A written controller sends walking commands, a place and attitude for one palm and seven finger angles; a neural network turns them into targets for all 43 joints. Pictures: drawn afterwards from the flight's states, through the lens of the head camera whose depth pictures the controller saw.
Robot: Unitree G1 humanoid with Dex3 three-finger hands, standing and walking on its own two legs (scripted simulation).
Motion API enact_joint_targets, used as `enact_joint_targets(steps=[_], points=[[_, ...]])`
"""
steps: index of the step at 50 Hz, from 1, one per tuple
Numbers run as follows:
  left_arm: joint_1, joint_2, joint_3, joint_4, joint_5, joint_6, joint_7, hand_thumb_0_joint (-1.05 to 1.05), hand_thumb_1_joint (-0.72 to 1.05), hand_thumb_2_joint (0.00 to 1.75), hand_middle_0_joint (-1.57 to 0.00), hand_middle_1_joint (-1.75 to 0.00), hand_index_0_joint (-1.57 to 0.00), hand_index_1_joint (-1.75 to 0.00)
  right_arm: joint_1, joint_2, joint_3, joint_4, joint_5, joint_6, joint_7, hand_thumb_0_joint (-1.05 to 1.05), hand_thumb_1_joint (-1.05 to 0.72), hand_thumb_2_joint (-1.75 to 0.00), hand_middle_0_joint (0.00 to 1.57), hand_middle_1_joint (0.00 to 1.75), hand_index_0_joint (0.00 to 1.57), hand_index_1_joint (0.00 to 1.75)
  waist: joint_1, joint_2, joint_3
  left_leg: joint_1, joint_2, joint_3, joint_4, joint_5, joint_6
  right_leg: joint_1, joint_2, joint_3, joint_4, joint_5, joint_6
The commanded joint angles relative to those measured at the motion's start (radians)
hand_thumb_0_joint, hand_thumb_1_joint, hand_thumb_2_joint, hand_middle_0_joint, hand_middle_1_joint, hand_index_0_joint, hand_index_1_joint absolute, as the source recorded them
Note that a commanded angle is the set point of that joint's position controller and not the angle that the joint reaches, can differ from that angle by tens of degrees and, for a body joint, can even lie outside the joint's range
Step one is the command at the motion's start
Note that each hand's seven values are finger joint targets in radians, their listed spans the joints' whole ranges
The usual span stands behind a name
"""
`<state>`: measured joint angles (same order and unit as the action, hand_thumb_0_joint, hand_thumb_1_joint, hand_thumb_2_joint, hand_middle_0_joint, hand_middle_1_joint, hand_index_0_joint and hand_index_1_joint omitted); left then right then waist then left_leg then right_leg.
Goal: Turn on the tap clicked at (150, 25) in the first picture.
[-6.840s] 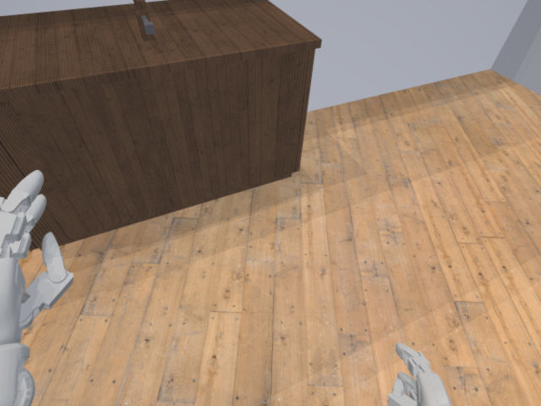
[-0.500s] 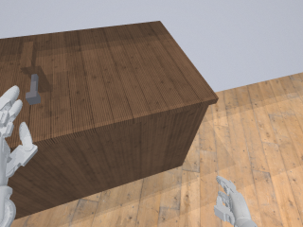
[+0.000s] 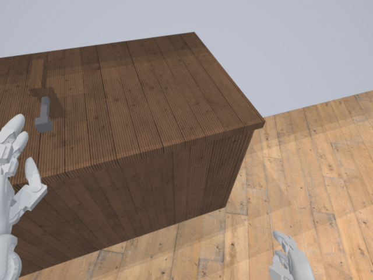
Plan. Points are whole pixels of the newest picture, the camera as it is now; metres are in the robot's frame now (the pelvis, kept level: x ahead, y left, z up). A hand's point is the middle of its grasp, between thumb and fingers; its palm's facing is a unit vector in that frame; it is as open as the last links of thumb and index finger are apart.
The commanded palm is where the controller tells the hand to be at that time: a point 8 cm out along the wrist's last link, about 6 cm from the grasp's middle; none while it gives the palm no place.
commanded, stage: shuffle to correct the standing spot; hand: left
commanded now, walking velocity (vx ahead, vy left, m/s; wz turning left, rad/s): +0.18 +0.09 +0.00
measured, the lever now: (43, 124) +0.42 +0.39 +0.07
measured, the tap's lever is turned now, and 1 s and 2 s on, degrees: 0 0 0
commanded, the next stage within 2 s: come to a stop and stand still in 0.54 s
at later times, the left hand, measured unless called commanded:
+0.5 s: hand (50, 157) +0.27 +0.26 +0.16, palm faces +0.41 -0.83 -0.37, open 7.4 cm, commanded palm +0.21 +0.30 +0.17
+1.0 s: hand (48, 118) +0.35 +0.30 +0.17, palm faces +0.42 -0.84 -0.35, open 7.4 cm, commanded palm +0.29 +0.33 +0.17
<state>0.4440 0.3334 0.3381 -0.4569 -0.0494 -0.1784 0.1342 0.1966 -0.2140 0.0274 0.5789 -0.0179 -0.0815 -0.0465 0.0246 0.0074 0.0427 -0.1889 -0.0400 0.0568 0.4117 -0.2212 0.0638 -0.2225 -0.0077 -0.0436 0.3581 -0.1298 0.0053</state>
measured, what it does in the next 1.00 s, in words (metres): walks ahead: right foot, then left foot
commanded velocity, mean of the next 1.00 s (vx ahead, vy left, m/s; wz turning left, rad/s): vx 0.05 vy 0.04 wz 0.00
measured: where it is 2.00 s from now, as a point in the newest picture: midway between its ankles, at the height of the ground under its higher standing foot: outside the picture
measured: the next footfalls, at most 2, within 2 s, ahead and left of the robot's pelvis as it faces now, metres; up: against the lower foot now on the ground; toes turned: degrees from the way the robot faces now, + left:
right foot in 0.66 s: +0.20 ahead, -0.06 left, +0.00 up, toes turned -7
left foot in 0.90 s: +0.23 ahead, +0.19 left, +0.00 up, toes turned +1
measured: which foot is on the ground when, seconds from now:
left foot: down 0.00-0.66, up 0.68-0.88, down 0.90-1.00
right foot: down 0.00-0.40, up 0.42-0.64, down 0.66-1.00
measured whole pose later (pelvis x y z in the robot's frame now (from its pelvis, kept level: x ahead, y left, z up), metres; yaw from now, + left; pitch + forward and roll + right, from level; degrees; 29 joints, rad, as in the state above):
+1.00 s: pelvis +0.13 +0.05 -0.01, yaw +0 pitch -4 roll -1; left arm 0.42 0.36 0.37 -0.56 -0.06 -0.15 0.14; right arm 0.14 -0.20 0.02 0.59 0.01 -0.10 -0.07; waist 0.04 -0.02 0.12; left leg -0.28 0.06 0.00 0.56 -0.22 -0.04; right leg -0.22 -0.02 -0.11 0.55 -0.26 -0.02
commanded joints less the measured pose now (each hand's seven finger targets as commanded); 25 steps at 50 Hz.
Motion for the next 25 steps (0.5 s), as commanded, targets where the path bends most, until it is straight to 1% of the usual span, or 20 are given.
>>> enact_joint_targets(steps=[1, 2, 3, 6, 8, 11, 12, 13, 14, 15, 16, 17, 18, 19, 20, 21, 22, 23, 24, 25], points=[[-0.076, 0.163, 0.097, -0.197, -0.006, -0.062, 0.024, 0.0, 0.9, 0.9, -0.2, -0.3, -0.2, -0.3, -0.103, -0.124, -0.054, -0.164, -0.007, -0.052, -0.016, 0.0, -0.9, -0.9, 0.2, 0.3, 0.2, 0.3, -0.011, 0.031, -0.135, -0.101, 0.075, -0.083, -0.104, -0.102, -0.061, 0.13, -0.017, 0.05, -0.011, -0.067, -0.02], [-0.081, 0.162, 0.096, -0.196, -0.005, -0.062, 0.025, 0.0, 0.9, 0.9, -0.2, -0.3, -0.2, -0.3, -0.102, -0.126, -0.055, -0.164, -0.007, -0.053, -0.017, 0.0, -0.9, -0.9, 0.2, 0.3, 0.2, 0.3, -0.013, 0.033, -0.123, -0.117, 0.075, -0.091, -0.101, -0.169, -0.053, 0.114, -0.023, 0.063, -0.013, -0.132, -0.026], [-0.098, 0.17, 0.097, -0.212, -0.004, -0.062, 0.026, 0.0, 0.9, 0.9, -0.2, -0.3, -0.2, -0.3, -0.106, -0.129, -0.057, -0.163, -0.008, -0.054, -0.02, 0.0, -0.9, -0.9, 0.2, 0.3, 0.2, 0.3, -0.017, 0.063, -0.109, -0.124, 0.075, -0.099, -0.102, -0.226, -0.046, 0.089, -0.026, 0.072, -0.009, -0.185, -0.032], [-0.097, 0.168, 0.096, -0.197, -0.003, -0.064, 0.031, 0.0, 0.9, 0.9, -0.2, -0.3, -0.2, -0.3, -0.104, -0.125, -0.055, -0.163, -0.008, -0.056, -0.023, 0.0, -0.9, -0.9, 0.2, 0.3, 0.2, 0.3, -0.018, 0.033, -0.081, -0.17, 0.083, -0.127, -0.087, -0.317, -0.023, 0.066, -0.032, 0.087, 0.015, -0.262, -0.043], [-0.12, 0.184, 0.107, -0.218, -0.003, -0.067, 0.032, 0.0, 0.9, 0.9, -0.2, -0.3, -0.2, -0.3, -0.109, -0.13, -0.058, -0.163, -0.009, -0.059, -0.025, 0.0, -0.9, -0.9, 0.2, 0.3, 0.2, 0.3, -0.022, 0.045, -0.077, -0.171, 0.079, -0.13, -0.049, -0.288, -0.016, 0.053, -0.046, 0.107, 0.034, -0.259, -0.057], [-0.092, 0.176, 0.107, -0.186, -0.007, -0.071, 0.032, 0.0, 0.9, 0.9, -0.2, -0.3, -0.2, -0.3, -0.103, -0.125, -0.058, -0.158, -0.005, -0.06, -0.022, 0.0, -0.9, -0.9, 0.2, 0.3, 0.2, 0.3, -0.019, -0.006, -0.082, -0.188, 0.065, -0.118, 0.039, -0.202, -0.011, 0.07, -0.079, 0.149, 0.051, -0.222, -0.078], [-0.09, 0.182, 0.113, -0.193, -0.008, -0.074, 0.032, 0.0, 0.9, 0.9, -0.2, -0.3, -0.2, -0.3, -0.102, -0.128, -0.061, -0.158, -0.002, -0.06, -0.019, 0.0, -0.9, -0.9, 0.2, 0.3, 0.2, 0.3, -0.018, -0.036, -0.094, -0.201, 0.055, -0.104, 0.102, -0.159, -0.012, 0.093, -0.105, 0.18, 0.051, -0.201, -0.095], [-0.088, 0.192, 0.12, -0.2, -0.009, -0.075, 0.033, 0.0, 0.9, 0.9, -0.2, -0.3, -0.2, -0.3, -0.105, -0.13, -0.063, -0.156, 0.0, -0.059, -0.016, 0.0, -0.9, -0.9, 0.2, 0.3, 0.2, 0.3, -0.019, -0.042, -0.106, -0.209, 0.045, -0.085, 0.171, -0.124, -0.018, 0.105, -0.142, 0.226, 0.049, -0.183, -0.116], [-0.087, 0.183, 0.112, -0.207, -0.011, -0.079, 0.034, 0.0, 0.9, 0.9, -0.2, -0.3, -0.2, -0.3, -0.099, -0.126, -0.064, -0.152, 0.006, -0.057, -0.012, 0.0, -0.9, -0.9, 0.2, 0.3, 0.2, 0.3, -0.022, -0.055, -0.111, -0.23, 0.039, -0.071, 0.23, -0.104, -0.025, 0.131, -0.18, 0.258, 0.053, -0.157, -0.138], [-0.077, 0.194, 0.124, -0.21, -0.012, -0.083, 0.036, 0.0, 0.9, 0.9, -0.2, -0.3, -0.2, -0.3, -0.096, -0.125, -0.066, -0.149, 0.01, -0.054, -0.007, 0.0, -0.9, -0.9, 0.2, 0.3, 0.2, 0.3, -0.021, -0.088, -0.121, -0.252, 0.036, -0.058, 0.276, -0.099, -0.03, 0.161, -0.216, 0.287, 0.055, -0.13, -0.157], [-0.075, 0.192, 0.122, -0.224, -0.013, -0.086, 0.037, 0.0, 0.9, 0.9, -0.2, -0.3, -0.2, -0.3, -0.097, -0.126, -0.07, -0.15, 0.016, -0.05, -0.001, 0.0, -0.9, -0.9, 0.2, 0.3, 0.2, 0.3, -0.02, -0.095, -0.114, -0.247, 0.039, -0.048, 0.298, -0.102, -0.035, 0.157, -0.245, 0.307, 0.06, -0.1, -0.173], [-0.087, 0.2, 0.129, -0.258, -0.014, -0.09, 0.039, 0.0, 0.9, 0.9, -0.2, -0.3, -0.2, -0.3, -0.096, -0.128, -0.069, -0.147, 0.017, -0.047, 0.003, 0.0, -0.9, -0.9, 0.2, 0.3, 0.2, 0.3, -0.025, -0.074, -0.118, -0.209, 0.045, -0.051, 0.275, -0.094, -0.036, 0.137, -0.248, 0.287, 0.095, -0.067, -0.172], [-0.091, 0.215, 0.146, -0.274, -0.016, -0.089, 0.039, 0.0, 0.9, 0.9, -0.2, -0.3, -0.2, -0.3, -0.093, -0.132, -0.07, -0.141, 0.02, -0.045, 0.004, 0.0, -0.9, -0.9, 0.2, 0.3, 0.2, 0.3, -0.036, -0.011, -0.117, -0.126, 0.055, -0.066, 0.204, -0.046, -0.037, 0.075, -0.214, 0.231, 0.176, -0.032, -0.148], [-0.081, 0.206, 0.144, -0.295, -0.021, -0.09, 0.035, 0.0, 0.9, 0.9, -0.2, -0.3, -0.2, -0.3, -0.091, -0.136, -0.066, -0.144, 0.019, -0.043, 0.002, 0.0, -0.9, -0.9, 0.2, 0.3, 0.2, 0.3, -0.047, 0.097, -0.106, -0.031, 0.089, -0.146, 0.089, 0.087, -0.027, -0.019, -0.12, 0.123, 0.324, -0.001, -0.1], [-0.06, 0.212, 0.158, -0.313, -0.024, -0.092, 0.032, 0.0, 0.9, 0.9, -0.2, -0.3, -0.2, -0.3, -0.094, -0.143, -0.067, -0.154, 0.019, -0.044, 0.0, 0.0, -0.9, -0.9, 0.2, 0.3, 0.2, 0.3, -0.046, 0.243, -0.101, 0.121, 0.175, -0.304, -0.011, 0.338, -0.021, -0.197, -0.001, -0.011, 0.5, -0.056, -0.026], [-0.083, 0.216, 0.148, -0.342, -0.02, -0.099, 0.027, 0.0, 0.9, 0.9, -0.2, -0.3, -0.2, -0.3, -0.088, -0.125, -0.066, -0.158, 0.01, -0.051, 0.009, 0.0, -0.9, -0.9, 0.2, 0.3, 0.2, 0.3, -0.057, 0.331, -0.089, 0.297, 0.251, -0.423, -0.073, 0.592, -0.013, -0.424, 0.034, -0.037, 0.642, -0.372, 0.003], [-0.112, 0.215, 0.14, -0.342, -0.008, -0.097, 0.026, 0.0, 0.9, 0.9, -0.2, -0.3, -0.2, -0.3, -0.08, -0.114, -0.07, -0.149, -0.001, -0.062, 0.019, 0.0, -0.9, -0.9, 0.2, 0.3, 0.2, 0.3, -0.059, 0.25, -0.078, 0.352, 0.282, -0.453, -0.064, 0.652, -0.007, -0.498, 0.02, -0.009, 0.734, -0.419, -0.01], [-0.132, 0.223, 0.147, -0.363, -0.01, -0.099, 0.027, 0.0, 0.9, 0.9, -0.2, -0.3, -0.2, -0.3, -0.08, -0.11, -0.072, -0.152, 0.001, -0.069, 0.024, 0.0, -0.9, -0.9, 0.2, 0.3, 0.2, 0.3, -0.057, 0.179, -0.092, 0.419, 0.283, -0.411, -0.026, 0.681, 0.01, -0.548, 0.007, -0.012, 0.76, -0.399, -0.015], [-0.085, 0.216, 0.148, -0.316, -0.004, -0.089, 0.03, 0.0, 0.9, 0.9, -0.2, -0.3, -0.2, -0.3, -0.069, -0.115, -0.077, -0.146, 0.001, -0.072, 0.028, 0.0, -0.9, -0.9, 0.2, 0.3, 0.2, 0.3, -0.052, 0.095, -0.094, 0.417, 0.263, -0.345, -0.01, 0.633, 0.026, -0.543, -0.002, -0.038, 0.726, -0.347, -0.018], [-0.05, 0.19, 0.134, -0.285, -0.004, -0.08, 0.028, 0.0, 0.9, 0.9, -0.2, -0.3, -0.2, -0.3, -0.066, -0.117, -0.08, -0.148, 0.007, -0.071, 0.03, 0.0, -0.9, -0.9, 0.2, 0.3, 0.2, 0.3, -0.049, 0.084, -0.082, 0.361, 0.236, -0.292, -0.023, 0.588, 0.031, -0.496, -0.006, -0.069, 0.653, -0.297, -0.016]])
